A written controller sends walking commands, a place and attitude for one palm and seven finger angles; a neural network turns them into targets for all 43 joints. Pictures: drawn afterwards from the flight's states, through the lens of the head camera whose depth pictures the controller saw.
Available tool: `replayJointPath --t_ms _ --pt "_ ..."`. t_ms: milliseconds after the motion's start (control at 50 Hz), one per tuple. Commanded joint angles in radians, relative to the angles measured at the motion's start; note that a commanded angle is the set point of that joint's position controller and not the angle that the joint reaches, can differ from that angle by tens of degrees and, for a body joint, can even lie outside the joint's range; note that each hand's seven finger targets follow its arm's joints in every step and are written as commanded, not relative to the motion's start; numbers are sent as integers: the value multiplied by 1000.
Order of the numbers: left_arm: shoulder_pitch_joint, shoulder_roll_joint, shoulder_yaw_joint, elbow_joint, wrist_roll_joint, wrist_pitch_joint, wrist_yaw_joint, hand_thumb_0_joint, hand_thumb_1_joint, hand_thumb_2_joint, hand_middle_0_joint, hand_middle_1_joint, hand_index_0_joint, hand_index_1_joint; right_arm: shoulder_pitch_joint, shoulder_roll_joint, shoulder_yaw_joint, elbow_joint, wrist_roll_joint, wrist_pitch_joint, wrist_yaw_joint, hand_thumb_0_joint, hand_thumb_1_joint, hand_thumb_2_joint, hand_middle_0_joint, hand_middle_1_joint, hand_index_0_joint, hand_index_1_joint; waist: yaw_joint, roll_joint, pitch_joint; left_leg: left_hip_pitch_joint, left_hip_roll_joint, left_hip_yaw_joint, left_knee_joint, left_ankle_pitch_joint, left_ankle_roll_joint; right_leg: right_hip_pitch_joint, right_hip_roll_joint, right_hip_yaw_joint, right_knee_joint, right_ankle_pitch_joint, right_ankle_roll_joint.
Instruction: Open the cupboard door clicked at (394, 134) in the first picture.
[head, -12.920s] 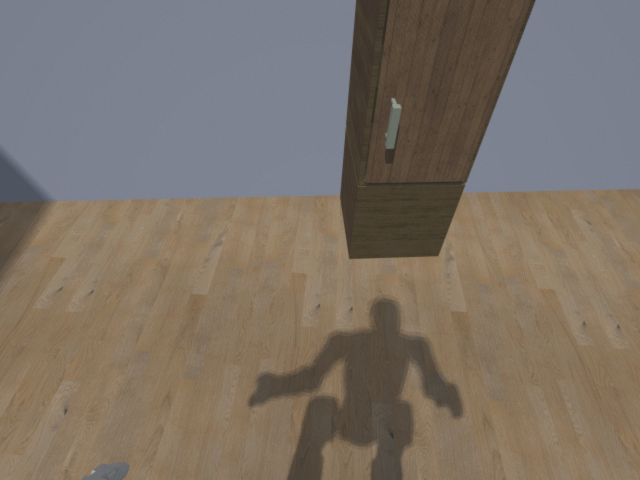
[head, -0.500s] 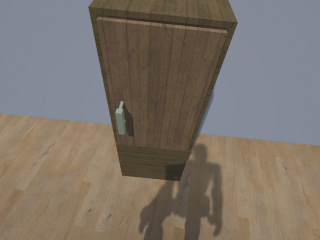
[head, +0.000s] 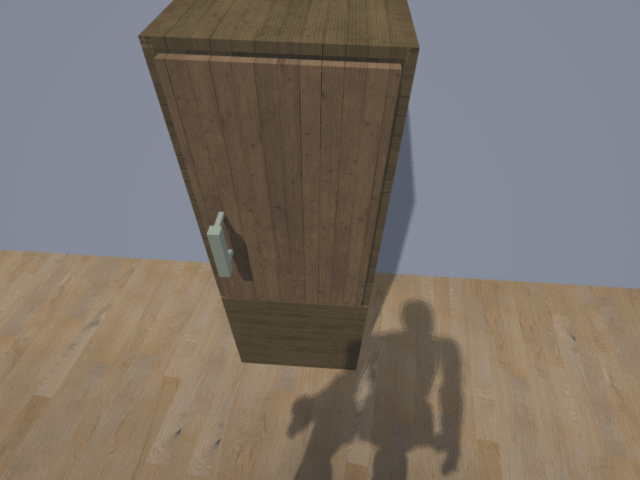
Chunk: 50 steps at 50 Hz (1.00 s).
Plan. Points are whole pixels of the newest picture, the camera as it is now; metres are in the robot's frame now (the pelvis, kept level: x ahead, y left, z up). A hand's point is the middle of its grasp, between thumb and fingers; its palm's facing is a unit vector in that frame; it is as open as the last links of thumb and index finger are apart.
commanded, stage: come to a stop and stand still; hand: left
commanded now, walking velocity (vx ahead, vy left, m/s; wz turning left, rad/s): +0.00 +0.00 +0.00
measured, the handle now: (223, 244) +0.55 +0.22 -0.11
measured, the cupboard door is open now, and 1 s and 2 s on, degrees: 0 0 0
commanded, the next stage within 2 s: look again from close up in 0.36 s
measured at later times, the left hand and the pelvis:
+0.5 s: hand out of the picture -0.04 +0.13 -0.18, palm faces +0.06 -0.99 -0.13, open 7.3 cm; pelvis -0.01 -0.01 +0.00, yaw +1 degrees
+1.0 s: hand out of the picture -0.03 +0.19 -0.17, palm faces +0.05 -0.98 -0.18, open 7.3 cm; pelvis -0.02 +0.03 +0.00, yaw +1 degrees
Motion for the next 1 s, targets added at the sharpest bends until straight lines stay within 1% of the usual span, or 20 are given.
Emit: replayJointPath --t_ms 0,80,160,420,440,460,480,500,520,540,560,600,640,660,680,700,740,820,900,980 --pt "83 84 1 -17 0 -12 -3 0 900 900 -200 -300 -200 -300 80 -69 -2 -11 3 -6 3 0 -900 -900 200 300 200 300 5 -4 45 -85 85 -83 -106 28 16 37 -131 157 -160 56 -7" --pt "95 91 0 -9 0 -13 -5 0 900 900 -200 -300 -200 -300 100 -70 2 -3 3 0 5 0 -900 -900 200 300 200 300 3 -19 67 -86 74 -75 -102 -6 15 15 -125 171 -222 -77 -2" --pt "115 85 -2 2 -1 -14 -5 0 900 900 -200 -300 -200 -300 123 -62 5 5 3 3 5 0 -900 -900 200 300 200 300 0 -9 74 -79 75 -71 -108 -11 15 4 -122 168 -249 -120 -1" --pt "198 44 -10 42 -4 -21 -2 0 900 900 -200 -300 -200 -300 181 -39 16 24 5 -4 -3 0 -900 -900 200 300 200 300 7 10 68 -111 77 -77 -110 12 12 38 -112 153 -228 -63 -3" --pt "235 75 -9 77 13 -40 39 0 900 900 -200 -300 -200 -300 53 -105 0 -36 6 -18 6 0 -900 -900 200 300 200 300 34 107 110 -168 82 -4 60 -5 -29 26 -167 188 -146 429 67" --pt "251 123 -10 81 2 -47 32 0 900 900 -200 -300 -200 -300 65 -61 12 -82 18 -13 7 0 -900 -900 200 300 200 300 -1 98 60 -147 64 -33 83 14 -22 68 -219 181 -116 634 30" --pt "239 95 -10 63 1 -45 27 0 900 900 -200 -300 -200 -300 166 -19 12 -74 11 -13 2 0 -900 -900 200 300 200 300 -28 106 -80 -86 51 -50 49 -23 -8 125 -222 193 -79 542 -14" --pt "220 81 -10 59 -1 -42 23 0 900 900 -200 -300 -200 -300 192 -21 8 -66 12 -17 -1 0 -900 -900 200 300 200 300 -32 84 -157 -48 66 -56 27 39 0 139 -191 160 -61 444 -38" --pt "189 68 -12 58 -2 -34 19 0 900 900 -200 -300 -200 -300 189 -41 6 -61 11 -13 -2 0 -900 -900 200 300 200 300 -32 42 -146 -48 81 -67 22 37 4 107 -165 138 -80 231 -36" --pt "174 53 -14 52 0 -31 12 0 900 900 -200 -300 -200 -300 187 -48 6 -62 8 -9 -1 0 -900 -900 200 300 200 300 -27 -7 -95 -71 80 -80 3 21 11 62 -148 140 -105 69 -28" --pt "153 42 -17 49 3 -23 9 0 900 900 -200 -300 -200 -300 183 -47 6 -65 4 -8 1 0 -900 -900 200 300 200 300 -26 1 -8 -97 88 -93 -27 13 18 -4 -129 131 -115 -40 -24" --pt "154 26 -19 48 4 -20 4 0 900 900 -200 -300 -200 -300 177 -59 7 -73 0 -7 4 0 -900 -900 200 300 200 300 -16 -30 93 -180 91 -120 -73 -23 28 -42 -108 127 -113 -100 -12" --pt "166 17 -20 51 5 -17 2 0 900 900 -200 -300 -200 -300 175 -67 8 -80 -1 -8 5 0 -900 -900 200 300 200 300 -8 -9 146 -227 90 -135 -115 -73 36 -51 -96 127 -99 -103 -9" --pt "170 22 -20 51 6 -15 1 0 900 900 -200 -300 -200 -300 179 -65 9 -79 -1 -10 5 0 -900 -900 200 300 200 300 -4 40 148 -242 97 -143 -140 -90 36 -38 -92 115 -83 -81 -8" --pt "174 21 -18 46 6 -14 0 0 900 900 -200 -300 -200 -300 176 -68 10 -83 -2 -14 5 0 -900 -900 200 300 200 300 2 46 141 -260 100 -157 -158 -110 38 -12 -87 107 -65 -46 -6" --pt "181 20 -19 45 6 -14 -1 0 900 900 -200 -300 -200 -300 165 -71 10 -86 -1 -16 4 0 -900 -900 200 300 200 300 9 47 132 -264 99 -157 -163 -111 40 8 -87 105 -61 -19 -4" --pt "179 19 -19 44 5 -16 -2 0 900 900 -200 -300 -200 -300 166 -75 10 -84 1 -18 4 0 -900 -900 200 300 200 300 9 -1 122 -255 94 -157 -162 -102 42 21 -91 107 -64 -6 -2" --pt "169 24 -17 35 2 -19 -2 0 900 900 -200 -300 -200 -300 175 -77 11 -76 1 -23 4 0 -900 -900 200 300 200 300 4 -18 86 -212 91 -150 -154 -43 43 34 -101 107 -69 27 1" --pt "165 25 -15 33 2 -19 -1 0 900 900 -200 -300 -200 -300 167 -80 12 -67 2 -26 4 0 -900 -900 200 300 200 300 5 11 67 -190 93 -146 -155 -3 41 52 -105 102 -67 63 2" --pt "168 26 -15 37 3 -16 -1 0 900 900 -200 -300 -200 -300 162 -81 14 -60 2 -23 3 0 -900 -900 200 300 200 300 5 39 84 -197 94 -148 -171 -34 37 46 -106 99 -71 49 3"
